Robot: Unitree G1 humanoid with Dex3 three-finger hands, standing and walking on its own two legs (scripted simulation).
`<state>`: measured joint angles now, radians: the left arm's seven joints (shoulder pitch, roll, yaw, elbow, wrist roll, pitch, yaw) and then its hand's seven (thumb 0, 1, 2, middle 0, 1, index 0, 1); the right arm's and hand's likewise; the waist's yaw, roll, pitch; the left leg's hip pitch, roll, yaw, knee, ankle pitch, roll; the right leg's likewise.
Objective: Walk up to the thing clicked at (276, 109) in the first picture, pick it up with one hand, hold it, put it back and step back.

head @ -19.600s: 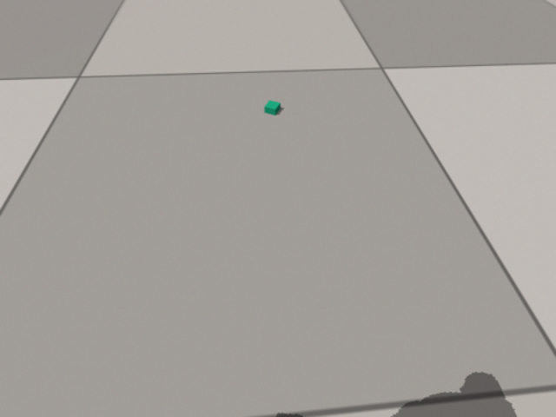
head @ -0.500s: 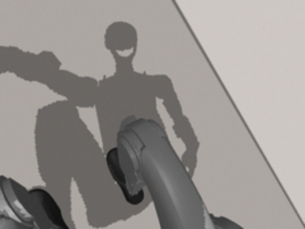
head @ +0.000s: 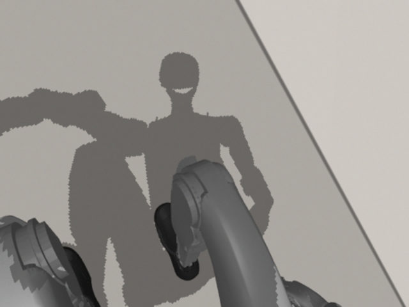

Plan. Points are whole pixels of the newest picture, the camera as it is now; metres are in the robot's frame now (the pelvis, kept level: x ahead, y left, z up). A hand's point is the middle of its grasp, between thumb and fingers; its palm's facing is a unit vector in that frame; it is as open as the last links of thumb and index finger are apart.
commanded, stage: rest palm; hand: left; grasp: from above
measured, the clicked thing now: out of the picture +0.46 +0.36 -0.31
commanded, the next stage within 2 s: close in 1.94 s
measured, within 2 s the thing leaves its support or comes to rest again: neither
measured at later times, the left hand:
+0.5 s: hand out of the picture +0.46 +0.31 -0.25, palm faces +0.06 -0.46 -0.89, open 12.9 cm
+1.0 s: hand out of the picture +0.46 +0.33 -0.26, palm faces +0.07 -0.42 -0.90, open 12.7 cm
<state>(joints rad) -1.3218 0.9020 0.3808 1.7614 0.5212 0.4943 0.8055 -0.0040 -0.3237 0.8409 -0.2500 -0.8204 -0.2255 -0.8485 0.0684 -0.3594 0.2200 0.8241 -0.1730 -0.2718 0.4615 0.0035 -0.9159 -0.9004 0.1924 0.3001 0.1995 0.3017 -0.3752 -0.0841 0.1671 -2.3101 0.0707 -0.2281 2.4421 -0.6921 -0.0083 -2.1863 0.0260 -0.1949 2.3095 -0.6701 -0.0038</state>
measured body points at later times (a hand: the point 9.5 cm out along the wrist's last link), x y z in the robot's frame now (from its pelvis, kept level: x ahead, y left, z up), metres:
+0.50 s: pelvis +0.00 +0.00 -0.02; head +0.31 +0.08 +0.30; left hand +0.46 +0.33 -0.20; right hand +0.00 -0.25 -0.08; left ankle +0.07 +0.13 -0.30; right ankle +0.11 -0.11 -0.30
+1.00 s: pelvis +0.01 +0.00 -0.02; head +0.32 +0.09 +0.29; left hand +0.46 +0.35 -0.21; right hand +0.01 -0.25 -0.07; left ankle +0.07 +0.13 -0.30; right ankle +0.11 -0.11 -0.30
